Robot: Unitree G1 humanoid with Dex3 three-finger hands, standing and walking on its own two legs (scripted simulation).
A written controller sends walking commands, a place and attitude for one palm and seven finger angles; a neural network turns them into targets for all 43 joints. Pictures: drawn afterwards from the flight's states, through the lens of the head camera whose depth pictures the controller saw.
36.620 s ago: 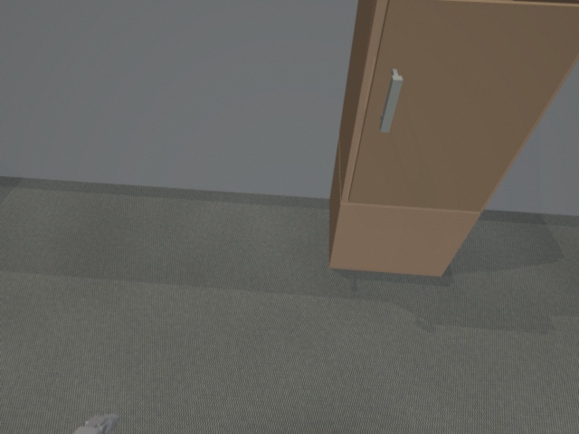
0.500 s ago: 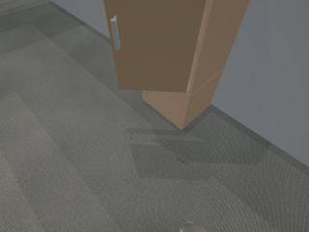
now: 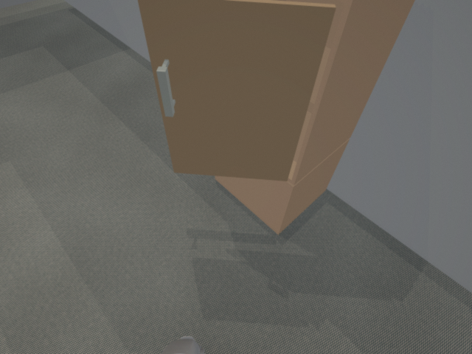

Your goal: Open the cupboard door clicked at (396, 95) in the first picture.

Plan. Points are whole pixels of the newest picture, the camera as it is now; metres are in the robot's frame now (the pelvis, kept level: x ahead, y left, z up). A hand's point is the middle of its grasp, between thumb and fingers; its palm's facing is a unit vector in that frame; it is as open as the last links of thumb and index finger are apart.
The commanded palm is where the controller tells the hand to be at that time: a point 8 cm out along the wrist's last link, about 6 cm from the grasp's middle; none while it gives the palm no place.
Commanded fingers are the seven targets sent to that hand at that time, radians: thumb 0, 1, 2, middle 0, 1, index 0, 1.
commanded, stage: take the last steps up to it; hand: left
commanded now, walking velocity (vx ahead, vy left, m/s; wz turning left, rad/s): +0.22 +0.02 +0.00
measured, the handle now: (168, 88) +0.71 +0.24 +0.03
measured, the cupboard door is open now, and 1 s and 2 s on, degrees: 42 42 42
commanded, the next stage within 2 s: come to a stop and stand still in 0.16 s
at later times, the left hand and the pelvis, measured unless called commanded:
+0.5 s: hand (144, 311) +0.22 +0.21 -0.18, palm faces -0.03 -0.97 -0.23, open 7.3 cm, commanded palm none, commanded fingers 0.00 0.90 0.90 -0.20 -0.30 -0.20 -0.30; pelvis +0.14 +0.02 -0.01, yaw -2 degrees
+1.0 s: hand (127, 343) +0.16 +0.23 -0.18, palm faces +0.03 -0.98 -0.22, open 7.4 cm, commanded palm none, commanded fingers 0.00 0.90 0.90 -0.20 -0.30 -0.20 -0.30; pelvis +0.11 +0.04 -0.01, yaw -2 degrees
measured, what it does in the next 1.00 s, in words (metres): walks ahead: left foot, then right foot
